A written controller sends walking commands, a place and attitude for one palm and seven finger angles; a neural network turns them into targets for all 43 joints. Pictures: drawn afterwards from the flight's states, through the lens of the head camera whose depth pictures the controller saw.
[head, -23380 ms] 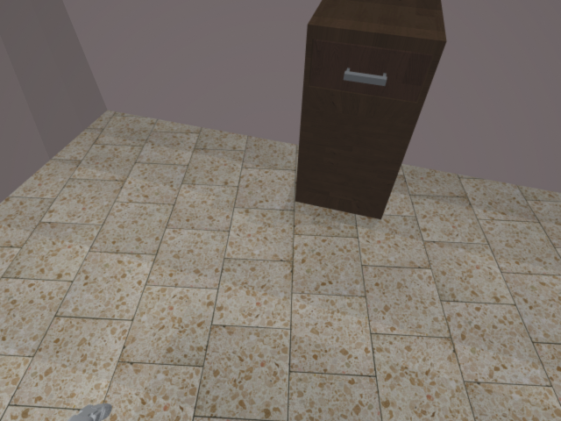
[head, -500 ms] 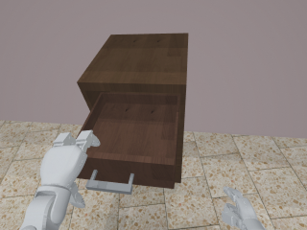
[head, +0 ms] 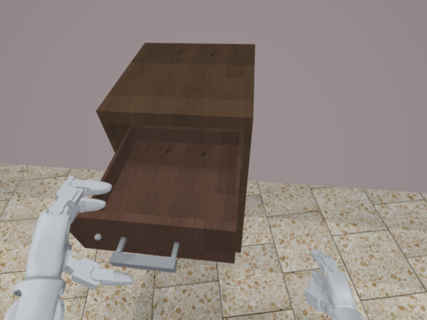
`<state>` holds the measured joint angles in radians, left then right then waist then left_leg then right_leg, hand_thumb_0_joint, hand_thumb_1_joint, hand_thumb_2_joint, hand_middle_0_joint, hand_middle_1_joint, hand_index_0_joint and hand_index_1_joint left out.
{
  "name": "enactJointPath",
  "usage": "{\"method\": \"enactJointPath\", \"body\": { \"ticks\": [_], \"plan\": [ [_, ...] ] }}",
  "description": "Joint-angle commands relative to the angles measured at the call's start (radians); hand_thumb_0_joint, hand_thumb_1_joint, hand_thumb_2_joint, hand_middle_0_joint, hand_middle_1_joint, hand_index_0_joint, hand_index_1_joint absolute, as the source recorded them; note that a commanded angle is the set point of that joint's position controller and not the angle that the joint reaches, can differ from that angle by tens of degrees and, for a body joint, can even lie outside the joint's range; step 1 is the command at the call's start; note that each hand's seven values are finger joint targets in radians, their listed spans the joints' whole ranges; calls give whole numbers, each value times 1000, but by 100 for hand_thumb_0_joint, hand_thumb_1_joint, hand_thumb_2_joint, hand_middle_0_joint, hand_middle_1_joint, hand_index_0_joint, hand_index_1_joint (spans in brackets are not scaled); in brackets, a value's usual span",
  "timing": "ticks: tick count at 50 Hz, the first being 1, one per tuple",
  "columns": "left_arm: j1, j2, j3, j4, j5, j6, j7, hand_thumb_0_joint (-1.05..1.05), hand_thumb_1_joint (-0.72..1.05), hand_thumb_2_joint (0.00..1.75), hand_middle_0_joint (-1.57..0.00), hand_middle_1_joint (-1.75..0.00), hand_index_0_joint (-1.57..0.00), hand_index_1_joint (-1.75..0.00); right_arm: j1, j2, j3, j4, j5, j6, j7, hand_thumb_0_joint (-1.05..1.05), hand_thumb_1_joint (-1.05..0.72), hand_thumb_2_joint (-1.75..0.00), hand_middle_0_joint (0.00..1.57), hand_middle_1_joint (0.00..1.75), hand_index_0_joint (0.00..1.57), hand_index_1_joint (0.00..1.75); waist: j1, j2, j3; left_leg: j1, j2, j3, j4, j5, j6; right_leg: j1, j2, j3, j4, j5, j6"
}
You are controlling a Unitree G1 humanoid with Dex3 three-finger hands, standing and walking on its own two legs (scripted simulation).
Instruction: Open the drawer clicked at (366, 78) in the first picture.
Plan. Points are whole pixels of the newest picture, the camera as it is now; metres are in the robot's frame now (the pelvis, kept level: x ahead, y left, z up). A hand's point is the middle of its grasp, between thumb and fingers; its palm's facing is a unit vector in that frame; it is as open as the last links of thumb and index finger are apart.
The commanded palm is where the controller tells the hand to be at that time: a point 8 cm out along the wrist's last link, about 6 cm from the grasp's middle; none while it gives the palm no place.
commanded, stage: draw the hand back to the body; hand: left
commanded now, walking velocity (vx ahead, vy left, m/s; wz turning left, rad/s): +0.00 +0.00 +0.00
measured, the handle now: (146, 253) +0.26 +0.19 -0.07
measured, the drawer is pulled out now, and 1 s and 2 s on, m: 0.30 0.30 0.30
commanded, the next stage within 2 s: step back with the hand held close in 0.84 s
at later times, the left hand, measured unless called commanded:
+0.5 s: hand (66, 224) +0.20 +0.24 +0.16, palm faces +0.39 -0.82 -0.41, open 9.8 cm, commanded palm +0.14 +0.28 +0.17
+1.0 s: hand (59, 225) +0.19 +0.24 +0.16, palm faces +0.42 -0.80 -0.42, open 7.4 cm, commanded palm +0.14 +0.28 +0.18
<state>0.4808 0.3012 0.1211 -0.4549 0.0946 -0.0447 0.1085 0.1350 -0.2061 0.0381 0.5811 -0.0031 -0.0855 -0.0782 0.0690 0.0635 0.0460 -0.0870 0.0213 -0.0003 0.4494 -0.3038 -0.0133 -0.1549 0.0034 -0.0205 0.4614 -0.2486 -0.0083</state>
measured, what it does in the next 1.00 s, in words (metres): stands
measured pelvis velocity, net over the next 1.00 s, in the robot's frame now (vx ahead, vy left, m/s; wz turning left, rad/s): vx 0.01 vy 0.00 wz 0.02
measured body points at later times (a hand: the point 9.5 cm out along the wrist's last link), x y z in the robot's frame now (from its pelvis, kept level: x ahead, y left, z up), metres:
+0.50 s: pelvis +0.02 +0.00 +0.00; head +0.01 -0.02 +0.45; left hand +0.17 +0.28 +0.18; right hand +0.22 -0.21 -0.08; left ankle -0.03 +0.13 -0.74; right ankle +0.00 -0.11 -0.74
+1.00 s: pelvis +0.01 +0.00 +0.00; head +0.01 -0.02 +0.45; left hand +0.16 +0.28 +0.18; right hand +0.21 -0.21 -0.08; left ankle -0.03 +0.13 -0.74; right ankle +0.00 -0.11 -0.74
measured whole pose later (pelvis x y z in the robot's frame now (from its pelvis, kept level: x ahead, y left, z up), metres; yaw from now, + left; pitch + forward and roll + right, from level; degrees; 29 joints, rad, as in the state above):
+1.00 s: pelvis +0.01 +0.00 +0.00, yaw +1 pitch -1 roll -1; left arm 0.55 0.32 0.31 -0.49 -0.05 -0.13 0.11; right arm 0.18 -0.21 0.02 0.62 0.01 -0.15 -0.07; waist 0.05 0.07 0.00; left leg -0.12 0.02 -0.03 0.47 -0.32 -0.02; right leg -0.17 0.00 -0.05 0.46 -0.27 -0.01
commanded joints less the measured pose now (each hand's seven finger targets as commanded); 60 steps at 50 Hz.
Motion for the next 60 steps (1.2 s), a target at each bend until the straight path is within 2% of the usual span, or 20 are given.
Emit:
{"method": "enactJointPath", "body": {
  "ticks": [1, 7, 9, 15, 23, 25, 27, 30, 32, 35, 36, 39, 41, 47, 48, 50, 51, 53, 58, 60],
  "plan": [
    [-81, 156, 169, -250, -104, -111, 44, 0, -18, 43, -28, -100, -28, -100, -89, -85, -29, -129, -13, -126, -24, 0, -90, -90, 20, 30, 20, 30, -12, 35, -86, -12, 6, 37, -73, 271, 23, 72, -22, -29, -92, 193, -4],
    [-28, 121, 170, -215, -123, -130, 27, 0, 2, 52, -26, -86, -26, -86, -86, -86, -41, -118, -8, -148, -9, 0, -90, -90, 20, 30, 20, 30, -13, -14, -63, -37, 14, 31, -75, 288, 21, 76, -24, -34, -89, 216, -2],
    [-13, 137, 194, -244, -126, -138, 26, 0, 9, 55, -26, -82, -26, -82, -86, -88, -46, -117, -7, -151, -6, 0, -90, -90, 20, 30, 20, 30, -7, -7, -117, -26, 11, 32, -63, 328, 23, 100, -27, -31, -76, 261, -2],
    [30, 154, 230, -268, -128, -146, 27, 0, 31, 64, -24, -68, -24, -68, -81, -87, -59, -112, -1, -156, -3, 0, -90, -90, 20, 30, 20, 30, -6, -12, -158, -12, 14, 34, -45, 401, 20, 102, -28, -37, -58, 325, 2],
    [31, 174, 276, -245, -136, -144, 32, 0, 58, 76, -22, -50, -22, -50, -85, -84, -62, -111, 9, -142, -8, 0, -90, -90, 20, 30, 20, 30, -7, -5, -132, -31, 14, 30, -51, 348, 15, 73, -29, -42, -61, 274, 1],
    [31, 172, 279, -241, -137, -143, 32, 0, 65, 80, -22, -46, -22, -46, -87, -83, -64, -112, 11, -141, -8, 0, -90, -90, 20, 30, 20, 30, -9, -27, -123, -30, 17, 28, -51, 343, 16, 60, -28, -43, -59, 264, 3],
    [19, 187, 293, -257, -138, -145, 33, 0, 73, 82, -21, -41, -21, -41, -87, -84, -63, -113, 11, -143, -10, 0, -90, -90, 20, 30, 20, 30, -9, 11, -128, -30, 15, 29, -52, 335, 15, 61, -30, -42, -63, 258, 1],
    [20, 165, 270, -245, -138, -142, 30, 0, 83, 87, -21, -34, -21, -34, -84, -87, -62, -115, 11, -144, -6, 0, -90, -90, 20, 30, 20, 30, -12, -32, -125, -36, 17, 21, -52, 341, 16, 58, -29, -47, -55, 257, 4],
    [11, 167, 267, -244, -136, -140, 31, 0, 90, 90, -20, -30, -20, -30, -87, -87, -60, -112, 11, -145, -7, 0, -90, -90, 20, 30, 20, 30, -14, -2, -111, -39, 14, 24, -51, 326, 16, 47, -30, -44, -62, 248, 2],
    [17, 176, 279, -245, -138, -139, 32, 0, 90, 90, -20, -30, -20, -30, -90, -86, -60, -116, 11, -143, -8, 0, -90, -90, 20, 30, 20, 30, -10, -36, -127, -40, 13, 23, -49, 315, 20, 56, -32, -40, -58, 248, 3],
    [7, 179, 277, -251, -137, -138, 32, 0, 90, 90, -20, -30, -20, -30, -93, -88, -60, -111, 12, -141, -9, 0, -90, -90, 20, 30, 20, 30, -12, -8, -121, -40, 13, 22, -48, 311, 17, 52, -30, -38, -65, 239, 0],
    [26, 172, 277, -247, -139, -138, 33, 0, 90, 90, -20, -30, -20, -30, -90, -83, -58, -115, 13, -140, -7, 0, -90, -90, 20, 30, 20, 30, -9, -11, -126, -43, 15, 19, -48, 317, 16, 54, -32, -43, -54, 242, 1],
    [9, 185, 282, -269, -139, -137, 34, 0, 90, 90, -20, -30, -20, -30, -95, -84, -58, -114, 12, -142, -8, 0, -90, -90, 20, 30, 20, 30, -10, 32, -129, -39, 13, 22, -44, 314, 15, 53, -34, -36, -60, 243, -2],
    [22, 178, 279, -246, -139, -136, 37, 0, 90, 90, -20, -30, -20, -30, -92, -84, -58, -112, 14, -142, -8, 0, -90, -90, 20, 30, 20, 30, -11, -14, -112, -48, 17, 16, -48, 293, 15, 39, -33, -41, -57, 219, 2],
    [-113, 305, 426, -334, -146, -188, 41, 0, 90, 90, -20, -30, -20, -30, -38, -122, -61, -141, 18, -112, -5, 0, -90, -90, 20, 30, 20, 30, -61, -50, -16, -126, 26, -12, -16, 216, 38, -38, -78, 64, -114, 277, -4],
    [22, 195, 337, -212, -138, -194, 22, 0, 90, 90, -20, -30, -20, -30, -59, -109, -62, -131, 20, -80, -2, 0, -90, -90, 20, 30, 20, 30, -72, -122, -55, -99, 17, -16, 14, 185, 41, -57, -113, 74, -118, 284, -14],
    [18, 203, 339, -260, -135, -208, 18, 0, 90, 90, -20, -30, -20, -30, -67, -120, -66, -142, 16, -75, -2, 0, -90, -90, 20, 30, 20, 30, -72, -65, -79, -98, 16, -11, 13, 214, 41, -48, -117, 72, -107, 318, -18],
    [104, 188, 335, -238, -137, -216, 22, 0, 90, 90, -20, -30, -20, -30, -66, -121, -70, -146, 17, -59, 3, 0, -90, -90, 20, 30, 20, 30, -68, -36, -147, -101, 33, -19, 3, 306, 41, 5, -116, 48, -60, 356, -13],
    [185, 218, 369, -294, -137, -222, 31, 0, 90, 90, -20, -30, -20, -30, -78, -121, -89, -180, 20, -25, 4, 0, -90, -90, 20, 30, 20, 30, -65, -36, -228, -123, 64, -41, 5, 501, 33, 55, -98, 12, 19, 449, -3],
    [200, 229, 382, -315, -140, -223, 35, 0, 90, 90, -20, -30, -20, -30, -77, -118, -94, -190, 22, -17, 3, 0, -90, -90, 20, 30, 20, 30, -66, -42, -235, -146, 68, -50, 14, 515, 29, 54, -98, 7, 35, 443, -5]
  ]
}}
